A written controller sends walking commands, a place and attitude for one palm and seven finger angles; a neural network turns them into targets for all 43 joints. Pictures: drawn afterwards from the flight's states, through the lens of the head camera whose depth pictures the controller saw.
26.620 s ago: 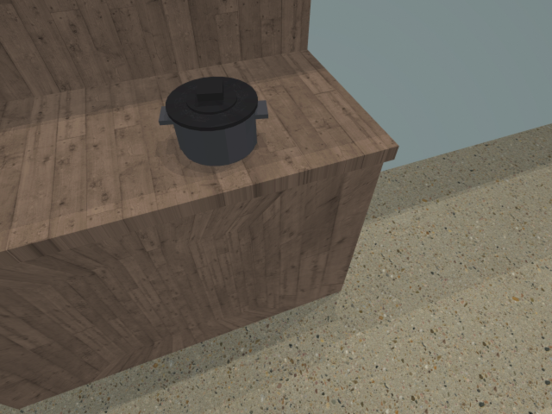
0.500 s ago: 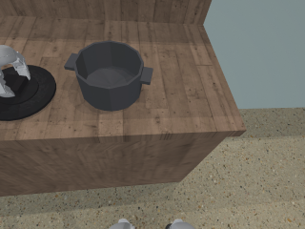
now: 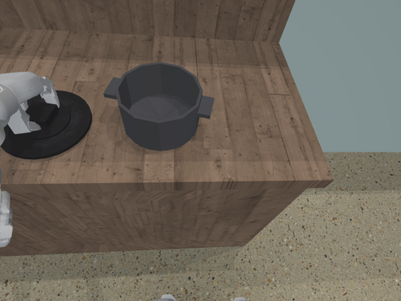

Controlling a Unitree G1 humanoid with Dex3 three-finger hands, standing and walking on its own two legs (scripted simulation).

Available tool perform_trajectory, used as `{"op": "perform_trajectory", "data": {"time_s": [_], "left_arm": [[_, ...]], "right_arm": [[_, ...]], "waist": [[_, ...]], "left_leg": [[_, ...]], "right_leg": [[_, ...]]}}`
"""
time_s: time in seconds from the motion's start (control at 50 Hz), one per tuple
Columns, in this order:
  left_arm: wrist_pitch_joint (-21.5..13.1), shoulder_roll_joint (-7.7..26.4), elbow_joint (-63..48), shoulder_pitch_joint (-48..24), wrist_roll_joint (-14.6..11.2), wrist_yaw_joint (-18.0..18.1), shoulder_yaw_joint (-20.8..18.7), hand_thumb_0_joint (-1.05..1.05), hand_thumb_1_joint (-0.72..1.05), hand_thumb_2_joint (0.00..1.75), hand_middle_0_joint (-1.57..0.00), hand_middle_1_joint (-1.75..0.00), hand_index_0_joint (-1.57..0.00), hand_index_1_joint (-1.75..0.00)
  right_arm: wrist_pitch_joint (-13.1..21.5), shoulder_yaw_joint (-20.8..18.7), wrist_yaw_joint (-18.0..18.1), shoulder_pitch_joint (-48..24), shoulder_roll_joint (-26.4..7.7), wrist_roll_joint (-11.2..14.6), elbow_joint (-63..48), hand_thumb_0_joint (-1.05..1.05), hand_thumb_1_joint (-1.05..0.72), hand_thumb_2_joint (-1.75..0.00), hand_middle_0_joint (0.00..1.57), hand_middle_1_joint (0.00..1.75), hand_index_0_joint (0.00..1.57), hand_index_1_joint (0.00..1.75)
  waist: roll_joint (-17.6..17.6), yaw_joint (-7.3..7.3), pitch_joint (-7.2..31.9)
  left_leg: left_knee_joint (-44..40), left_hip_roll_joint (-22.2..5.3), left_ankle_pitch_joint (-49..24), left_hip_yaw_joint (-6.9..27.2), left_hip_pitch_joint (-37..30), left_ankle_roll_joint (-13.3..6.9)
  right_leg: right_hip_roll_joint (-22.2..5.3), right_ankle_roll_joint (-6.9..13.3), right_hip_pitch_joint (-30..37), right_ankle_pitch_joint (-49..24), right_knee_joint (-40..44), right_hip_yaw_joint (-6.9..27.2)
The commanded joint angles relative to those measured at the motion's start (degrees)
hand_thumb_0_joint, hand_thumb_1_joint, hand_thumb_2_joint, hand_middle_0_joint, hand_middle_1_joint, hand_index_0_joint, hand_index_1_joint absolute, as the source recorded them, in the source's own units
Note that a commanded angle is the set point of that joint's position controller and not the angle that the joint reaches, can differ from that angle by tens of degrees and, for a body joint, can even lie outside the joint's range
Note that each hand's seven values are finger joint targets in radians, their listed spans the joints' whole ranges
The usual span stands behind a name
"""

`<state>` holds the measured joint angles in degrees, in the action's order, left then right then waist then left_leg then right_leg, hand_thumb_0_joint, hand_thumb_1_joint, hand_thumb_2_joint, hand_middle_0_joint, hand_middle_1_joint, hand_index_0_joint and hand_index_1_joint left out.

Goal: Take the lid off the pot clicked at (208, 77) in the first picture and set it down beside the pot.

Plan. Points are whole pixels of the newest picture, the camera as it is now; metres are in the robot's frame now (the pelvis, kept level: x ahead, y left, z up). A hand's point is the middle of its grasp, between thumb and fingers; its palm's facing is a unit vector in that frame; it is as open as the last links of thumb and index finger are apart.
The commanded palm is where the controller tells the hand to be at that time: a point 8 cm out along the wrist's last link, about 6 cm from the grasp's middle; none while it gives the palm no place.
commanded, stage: open the fingers wide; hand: left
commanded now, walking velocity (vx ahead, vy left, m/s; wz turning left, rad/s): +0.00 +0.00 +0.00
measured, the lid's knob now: (40, 113) +0.47 +0.33 +0.06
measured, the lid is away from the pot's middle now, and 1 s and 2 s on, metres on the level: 0.24 0.24 0.24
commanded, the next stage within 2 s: raise the empty hand in 0.60 s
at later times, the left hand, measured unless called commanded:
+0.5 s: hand (24, 119) +0.43 +0.33 +0.09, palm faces -0.44 -0.10 -0.89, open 10.8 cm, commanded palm +0.46 +0.32 +0.13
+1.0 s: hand (21, 114) +0.44 +0.34 +0.10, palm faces -0.42 -0.11 -0.90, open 11.0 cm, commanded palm +0.46 +0.32 +0.17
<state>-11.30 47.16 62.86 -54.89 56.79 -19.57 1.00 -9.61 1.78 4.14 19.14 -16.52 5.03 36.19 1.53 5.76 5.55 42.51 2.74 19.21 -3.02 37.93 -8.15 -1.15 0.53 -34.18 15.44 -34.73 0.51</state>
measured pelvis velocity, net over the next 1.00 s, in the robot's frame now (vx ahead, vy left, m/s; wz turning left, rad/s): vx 0.01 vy -0.01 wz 0.02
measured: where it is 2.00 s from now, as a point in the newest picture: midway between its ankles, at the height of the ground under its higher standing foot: outside the picture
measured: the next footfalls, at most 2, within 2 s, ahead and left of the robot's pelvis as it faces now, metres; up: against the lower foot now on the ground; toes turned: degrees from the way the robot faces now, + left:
none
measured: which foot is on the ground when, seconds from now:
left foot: down 0.00-1.00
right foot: down 0.00-1.00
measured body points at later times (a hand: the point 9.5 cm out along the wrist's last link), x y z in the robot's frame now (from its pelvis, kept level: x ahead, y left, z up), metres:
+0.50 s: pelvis +0.01 -0.01 +0.00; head +0.08 +0.02 +0.45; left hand +0.45 +0.34 +0.14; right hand +0.04 -0.29 -0.11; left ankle +0.01 +0.02 -0.71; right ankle +0.02 -0.19 -0.71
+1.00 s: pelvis +0.01 -0.01 +0.01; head +0.09 +0.02 +0.45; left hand +0.46 +0.34 +0.15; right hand +0.05 -0.29 -0.10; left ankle +0.01 +0.02 -0.71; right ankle +0.02 -0.19 -0.71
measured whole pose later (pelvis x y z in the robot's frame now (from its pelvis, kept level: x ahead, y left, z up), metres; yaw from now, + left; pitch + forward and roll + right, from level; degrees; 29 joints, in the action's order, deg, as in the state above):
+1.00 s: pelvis +0.01 -0.01 +0.01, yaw +1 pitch +13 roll -5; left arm -11.7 48.6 59.0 -51.6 55.8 -21.2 -0.2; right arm -10.3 1.5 4.7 19.0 -16.3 5.0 37.8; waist 1.4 5.5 4.1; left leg 38.8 2.6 18.3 -1.5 33.6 -7.0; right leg -0.7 -0.2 -29.3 14.4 -30.4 -0.5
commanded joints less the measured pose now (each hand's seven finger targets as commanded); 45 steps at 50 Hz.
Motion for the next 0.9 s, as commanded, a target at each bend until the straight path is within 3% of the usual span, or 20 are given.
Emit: {"op": "perform_trajectory", "data": {"time_s": [0.0,0.06,0.08,0.16,0.18,0.22,0.3,0.34,0.38,0.4,0.46,0.54,0.58,0.62,0.64,0.68,0.72,0.78,0.82,0.88], "left_arm": [[1.0,16.1,-7.2,-19.8,0.2,1.5,-3.5,0.0,0.18,0.83,-0.51,-0.88,-0.5,-0.87],[0.6,14.4,-7.4,-19.8,-0.4,1.1,-2.4,0.0,0.13,0.82,-0.49,-0.86,-0.48,-0.85],[0.4,16.8,-9.7,-20.5,-0.3,1.2,-4.4,0.0,0.11,0.81,-0.48,-0.85,-0.47,-0.84],[0.0,13.0,-9.4,-19.8,-1.1,0.8,-2.0,0.0,0.04,0.78,-0.44,-0.83,-0.44,-0.82],[-0.1,15.3,-8.9,-19.4,-0.9,0.9,-3.7,0.0,0.03,0.77,-0.43,-0.82,-0.43,-0.82],[0.1,15.3,-7.4,-18.6,-1.2,0.9,-3.5,0.0,-0.01,0.76,-0.41,-0.81,-0.41,-0.81],[-0.7,14.2,-11.5,-18.4,-1.2,0.9,-3.5,0.0,-0.05,0.73,-0.38,-0.8,-0.38,-0.8],[-0.6,14.9,-7.9,-16.8,-1.8,0.9,-3.8,0.0,-0.05,0.73,-0.38,-0.8,-0.38,-0.8],[-0.7,15.3,-11.1,-20.6,-1.8,0.7,-3.7,0.0,-0.05,0.73,-0.38,-0.8,-0.38,-0.8],[-0.5,13.5,-10.0,-19.3,-1.4,0.8,-2.3,0.0,-0.05,0.73,-0.38,-0.8,-0.38,-0.8],[-1.1,15.8,-11.4,-18.9,-1.6,1.0,-4.6,0.0,-0.05,0.72,-0.38,-0.8,-0.38,-0.8],[-0.3,14.4,-7.9,-18.7,-1.9,0.8,-2.7,0.0,-0.05,0.72,-0.38,-0.8,-0.38,-0.8],[-0.5,14.7,-10.6,-21.6,-1.4,0.7,-2.5,0.0,-0.05,0.72,-0.38,-0.81,-0.38,-0.81],[-0.5,14.5,-9.0,-19.4,-1.2,0.8,-2.5,0.0,-0.05,0.72,-0.38,-0.81,-0.38,-0.81],[-0.5,14.8,-7.8,-18.4,-1.4,0.8,-3.0,0.0,-0.05,0.72,-0.38,-0.81,-0.38,-0.81],[-0.9,16.5,-10.3,-20.0,-1.2,0.7,-4.0,0.0,-0.04,0.71,-0.38,-0.81,-0.38,-0.81],[-0.8,16.5,-11.1,-20.5,-1.4,0.6,-4.0,0.0,-0.04,0.71,-0.38,-0.81,-0.38,-0.81],[-1.2,20.1,-15.7,-23.4,-1.5,0.7,-6.7,0.0,-0.04,0.71,-0.38,-0.81,-0.38,-0.81],[-1.2,20.5,-16.6,-22.6,-1.5,0.8,-7.5,0.0,-0.04,0.71,-0.38,-0.81,-0.38,-0.81],[-0.7,20.3,-15.1,-22.1,-1.6,0.8,-7.2,0.0,-0.04,0.71,-0.38,-0.81,-0.38,-0.81]], "right_arm": [[0.5,-4.4,0.7,5.8,-11.4,-0.2,-3.2,0.0,-0.9,-0.9,0.2,0.3,0.2,0.3],[0.5,-4.5,0.6,5.9,-11.5,-0.3,-2.8,0.0,-0.9,-0.9,0.2,0.3,0.2,0.3],[0.3,-4.7,0.5,5.9,-11.4,-0.5,-2.8,0.0,-0.9,-0.9,0.2,0.3,0.2,0.3],[0.2,-4.9,0.4,5.8,-11.2,-0.5,-2.4,0.0,-0.9,-0.9,0.2,0.3,0.2,0.3],[-0.1,-4.9,0.4,6.1,-11.4,-0.5,-2.3,0.0,-0.9,-0.9,0.2,0.3,0.2,0.3],[0.0,-4.6,0.6,6.0,-11.4,-0.3,-2.3,0.0,-0.9,-0.9,0.2,0.3,0.2,0.3],[-0.4,-5.1,0.3,5.8,-10.7,-0.6,-2.3,0.0,-0.9,-0.9,0.2,0.3,0.2,0.3],[-0.6,-4.7,0.5,5.4,-11.1,-0.4,-2.3,0.0,-0.9,-0.9,0.2,0.3,0.2,0.3],[-0.6,-4.9,0.6,5.5,-11.2,-0.5,-1.9,0.0,-0.9,-0.9,0.2,0.3,0.2,0.3],[-0.5,-4.9,0.6,5.6,-10.9,-0.3,-2.0,0.0,-0.9,-0.9,0.2,0.3,0.2,0.3],[-0.3,-4.9,0.6,5.2,-11.0,-0.5,-2.2,0.0,-0.9,-0.9,0.2,0.3,0.2,0.3],[-0.3,-4.4,0.8,5.0,-11.2,-0.2,-1.9,0.0,-0.9,-0.9,0.2,0.3,0.2,0.3],[-0.2,-4.6,0.9,5.2,-11.3,-0.3,-1.7,0.0,-0.9,-0.9,0.2,0.3,0.2,0.3],[-0.1,-4.4,0.9,5.2,-11.0,-0.2,-1.9,0.0,-0.9,-0.9,0.2,0.3,0.2,0.3],[0.0,-4.3,1.0,5.2,-11.0,-0.1,-2.0,0.0,-0.9,-0.9,0.2,0.3,0.2,0.3],[-0.1,-4.3,1.1,5.3,-11.1,-0.3,-2.2,0.0,-0.9,-0.9,0.2,0.3,0.2,0.3],[0.0,-4.4,1.2,5.0,-10.9,-0.2,-2.2,0.0,-0.9,-0.9,0.2,0.3,0.2,0.3],[0.0,-4.5,1.4,4.9,-10.9,-0.5,-2.2,0.0,-0.9,-0.9,0.2,0.3,0.2,0.3],[0.2,-4.5,1.4,4.6,-10.5,-0.4,-2.5,0.0,-0.9,-0.9,0.2,0.3,0.2,0.3],[0.1,-4.3,1.3,4.0,-10.5,-0.3,-2.3,0.0,-0.9,-0.9,0.2,0.3,0.2,0.3]], "waist": [[5.8,-0.02,17.5],[5.2,0.27,17.2],[6.1,-0.28,19.2],[5.3,0.47,18.0],[5.2,0.25,17.9],[3.0,0.42,16.8],[6.9,0.12,20.4],[2.8,0.56,17.0],[4.8,0.44,18.1],[5.9,0.74,17.9],[6.1,-0.01,18.9],[2.4,1.0,15.8],[5.1,0.81,17.3],[5.9,0.68,16.8],[3.6,0.7,16.0],[5.6,0.37,19.1],[6.3,0.48,19.1],[7.4,0.05,22.8],[9.1,-0.23,23.3],[9.2,-0.19,20.8]], "left_leg": [[-7.2,-4.5,-21.5,10.5,-26.9,7.1],[-6.9,-4.6,-23.8,10.4,-27.4,7.2],[-6.7,-4.4,-24.9,10.1,-28.1,7.1],[-6.8,-4.7,-26.4,10.0,-28.7,7.1],[-6.8,-4.6,-25.3,10.3,-28.6,7.1],[-7.1,-4.0,-22.0,9.1,-25.6,6.2],[-6.5,-4.4,-29.3,9.6,-30.6,7.1],[-7.0,-3.8,-23.4,8.3,-26.0,6.0],[-7.4,-4.1,-23.6,8.9,-27.6,6.0],[-7.3,-4.0,-24.1,9.4,-28.5,6.4],[-7.1,-3.9,-25.8,8.8,-28.7,6.3],[-7.7,-3.3,-18.2,7.6,-24.0,5.1],[-7.7,-3.6,-19.3,8.2,-26.3,5.3],[-7.4,-3.4,-19.6,8.1,-26.2,5.5],[-7.3,-3.4,-18.3,7.8,-24.8,5.1],[-6.8,-3.2,-21.7,7.6,-26.0,5.3],[-6.8,-3.3,-22.1,7.6,-27.2,5.4],[-6.9,-3.5,-26.6,8.0,-29.8,5.6],[-6.8,-3.4,-29.7,7.8,-31.3,5.8],[-7.4,-3.5,-30.0,8.3,-31.2,6.1]], "right_leg": [[4.6,2.2,-5.9,-1.9,2.7,-3.7],[4.5,2.3,-6.1,-3.1,2.8,-3.8],[4.5,2.2,-4.6,-3.6,3.1,-3.6],[4.5,2.2,-5.5,-4.3,3.5,-3.9],[4.7,2.1,-5.4,-3.5,3.5,-3.8],[4.7,2.2,-3.8,-3.5,3.8,-3.8],[4.8,2.2,-4.0,-5.2,3.9,-3.9],[4.8,2.2,-2.9,-4.4,4.3,-3.8],[4.6,2.3,-2.9,-4.4,4.5,-3.8],[4.8,2.4,-4.2,-3.7,4.1,-3.9],[4.6,2.6,-2.8,-5.0,4.3,-3.8],[4.7,2.4,-1.9,-3.3,4.8,-3.9],[4.5,2.5,-2.8,-3.2,4.6,-3.8],[4.7,2.6,-3.4,-2.8,4.4,-4.0],[4.7,2.5,-2.9,-2.9,4.3,-4.0],[4.7,2.6,-1.3,-4.8,4.0,-3.8],[4.6,2.5,-1.6,-4.8,4.4,-3.9],[4.6,2.5,0.8,-7.2,4.6,-4.0],[4.7,2.4,1.6,-8.4,5.0,-4.0],[4.7,2.4,1.0,-7.8,5.7,-4.3]]}}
